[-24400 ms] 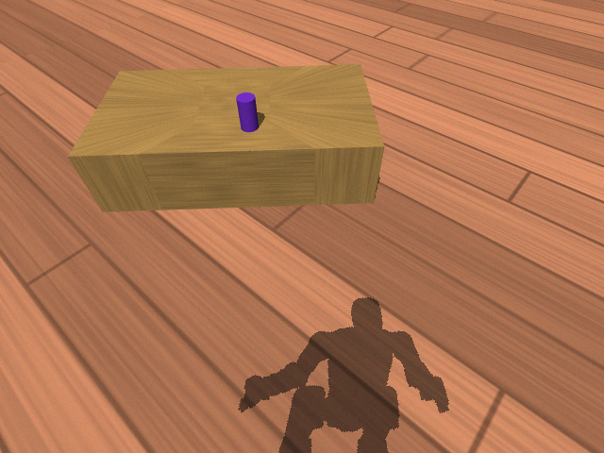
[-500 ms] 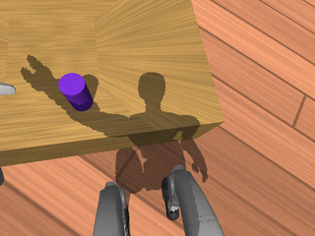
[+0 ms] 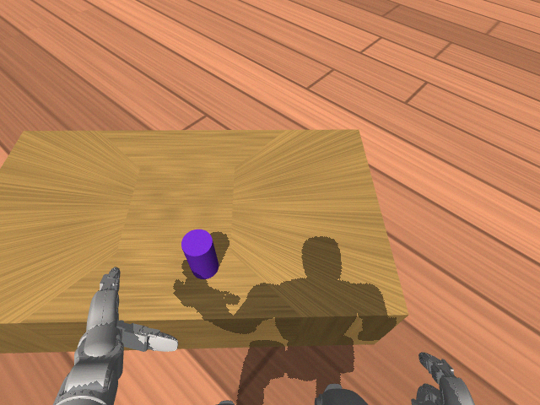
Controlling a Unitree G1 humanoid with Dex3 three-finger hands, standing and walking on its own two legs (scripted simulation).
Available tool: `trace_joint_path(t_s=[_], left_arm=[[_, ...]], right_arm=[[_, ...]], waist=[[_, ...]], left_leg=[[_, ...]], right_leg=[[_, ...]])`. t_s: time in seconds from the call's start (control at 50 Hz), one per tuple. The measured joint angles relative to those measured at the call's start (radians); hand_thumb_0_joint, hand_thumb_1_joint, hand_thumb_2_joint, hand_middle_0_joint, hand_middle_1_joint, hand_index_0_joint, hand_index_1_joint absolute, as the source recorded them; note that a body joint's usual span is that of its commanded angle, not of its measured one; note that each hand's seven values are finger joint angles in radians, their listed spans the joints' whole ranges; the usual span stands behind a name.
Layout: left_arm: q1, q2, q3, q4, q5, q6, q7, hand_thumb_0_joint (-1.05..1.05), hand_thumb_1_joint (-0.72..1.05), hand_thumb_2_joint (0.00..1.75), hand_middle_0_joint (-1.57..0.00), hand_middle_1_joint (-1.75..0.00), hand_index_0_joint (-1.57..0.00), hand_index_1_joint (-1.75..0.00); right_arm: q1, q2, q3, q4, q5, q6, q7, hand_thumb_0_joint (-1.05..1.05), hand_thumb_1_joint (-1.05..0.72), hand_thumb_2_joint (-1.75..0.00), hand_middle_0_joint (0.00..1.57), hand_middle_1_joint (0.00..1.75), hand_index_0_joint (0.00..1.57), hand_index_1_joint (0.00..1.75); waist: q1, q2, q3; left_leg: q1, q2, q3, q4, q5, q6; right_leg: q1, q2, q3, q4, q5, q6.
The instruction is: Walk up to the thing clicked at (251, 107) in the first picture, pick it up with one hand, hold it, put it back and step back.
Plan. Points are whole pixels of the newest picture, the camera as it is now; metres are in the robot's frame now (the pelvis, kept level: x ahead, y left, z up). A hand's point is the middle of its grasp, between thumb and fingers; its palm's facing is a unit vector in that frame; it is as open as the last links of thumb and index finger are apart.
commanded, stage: home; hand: left
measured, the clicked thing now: (201, 255) +0.51 +0.18 -0.33
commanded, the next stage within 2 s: none
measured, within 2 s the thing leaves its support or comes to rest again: neither
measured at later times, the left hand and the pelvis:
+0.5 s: hand (159, 389) +0.17 +0.17 -0.06, palm faces +0.15 -0.95 -0.27, open 17.5 cm; pelvis +0.00 -0.01 +0.01, yaw +1 degrees
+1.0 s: hand out of the picture +0.07 +0.24 -0.10, palm faces +0.01 -0.92 -0.40, open 17.5 cm; pelvis +0.00 +0.00 +0.04, yaw +2 degrees
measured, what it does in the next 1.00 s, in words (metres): stands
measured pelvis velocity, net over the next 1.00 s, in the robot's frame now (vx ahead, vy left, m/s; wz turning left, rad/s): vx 0.00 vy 0.00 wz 0.03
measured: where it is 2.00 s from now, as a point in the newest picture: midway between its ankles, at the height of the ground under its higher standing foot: outside the picture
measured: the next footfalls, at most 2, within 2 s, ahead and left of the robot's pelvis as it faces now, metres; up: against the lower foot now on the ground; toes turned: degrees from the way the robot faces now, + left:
none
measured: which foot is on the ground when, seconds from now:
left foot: down 0.00-1.00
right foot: down 0.00-1.00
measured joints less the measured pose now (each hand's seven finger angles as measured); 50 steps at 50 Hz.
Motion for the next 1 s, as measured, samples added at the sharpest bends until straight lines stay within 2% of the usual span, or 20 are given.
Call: trace_joint_path(t_s=[0.16,0.28,0.44,0.66,0.7,0.74,0.84,1.0], left_arm=[[0.307,-0.078,-0.106,-0.289,-0.026,0.065,0.01,-0.01,-0.51,0.1,-0.09,-0.09,-0.08,-0.08],[0.462,-0.099,-0.139,-0.433,-0.026,0.092,0.016,-0.01,-0.5,0.09,-0.08,-0.08,-0.08,-0.08],[0.47,-0.097,-0.131,-0.462,-0.012,0.106,0.027,-0.01,-0.54,0.07,-0.06,-0.06,-0.06,-0.06],[0.471,-0.102,-0.134,-0.473,-0.004,0.11,0.027,-0.01,-0.55,0.05,-0.05,-0.05,-0.05,-0.05],[0.43,-0.089,-0.134,-0.372,0.035,0.055,-0.007,-0.01,-0.56,0.05,-0.05,-0.05,-0.05,-0.05],[0.383,-0.067,-0.136,-0.233,0.059,0.014,-0.046,-0.01,-0.56,0.05,-0.05,-0.05,-0.05,-0.05],[0.355,-0.023,-0.123,0.004,0.069,-0.045,-0.088,-0.01,-0.56,0.05,-0.05,-0.05,-0.05,-0.05],[0.35,0.019,-0.102,0.224,0.058,-0.073,-0.083,-0.01,-0.55,0.05,-0.05,-0.05,-0.05,-0.05]], right_arm=[[-0.032,0.016,0.007,-0.017,0.005,-0.016,-0.023,0.01,-0.9,-0.9,0.21,0.3,0.2,0.3],[-0.047,0.03,0.016,-0.033,-0.004,-0.035,-0.039,0.01,-0.9,-0.9,0.21,0.3,0.2,0.3],[-0.048,0.033,0.018,-0.038,-0.021,-0.072,-0.05,0.01,-0.9,-0.9,0.21,0.3,0.2,0.3],[-0.012,0.025,0.01,-0.019,-0.023,-0.094,-0.044,0.01,-0.9,-0.9,0.21,0.3,0.2,0.3],[-0.028,0.016,-0.001,0.03,-0.074,-0.083,-0.012,0.01,-0.9,-0.9,0.21,0.3,0.2,0.3],[-0.044,-0.004,-0.009,0.095,-0.1,-0.046,0.027,0.01,-0.9,-0.9,0.21,0.3,0.2,0.3],[-0.02,-0.042,-0.044,0.197,-0.106,0.003,0.075,0.01,-0.9,-0.9,0.21,0.3,0.2,0.3],[0.014,-0.08,-0.072,0.304,-0.098,0.021,0.088,0.01,-0.91,-0.9,0.21,0.3,0.2,0.3]], waist=[[0.033,0.006,0.013],[0.045,0.005,0.025],[0.05,0.002,0.043],[0.033,-0.002,0.042],[0.038,-0.007,0.066],[0.043,-0.005,0.078],[0.047,0.006,0.08],[0.046,0.018,0.106]], left_leg=[[0.124,-0.004,0.003,-0.079,0.016,-0.005],[0.163,-0.007,-0.006,-0.098,0.022,-0.009],[0.168,-0.01,-0.015,-0.092,0.027,-0.013],[0.17,-0.008,-0.004,-0.088,0.031,-0.011],[0.203,-0.014,0.003,-0.106,0.04,-0.01],[0.241,-0.021,0.008,-0.135,0.053,-0.007],[0.336,-0.034,0.011,-0.23,0.09,-0.003],[0.449,-0.046,0.01,-0.371,0.158,0.001]], right_leg=[[0.114,-0.003,0.001,-0.053,0.0,-0.002],[0.152,-0.007,-0.008,-0.061,-0.004,-0.006],[0.159,-0.01,-0.016,-0.052,-0.005,-0.011],[0.159,-0.007,-0.006,-0.052,0.006,-0.009],[0.185,-0.013,0.002,-0.058,0.01,-0.009],[0.218,-0.019,0.006,-0.076,0.016,-0.009],[0.307,-0.03,0.008,-0.15,0.039,-0.001],[0.415,-0.04,0.005,-0.274,0.094,0.005]])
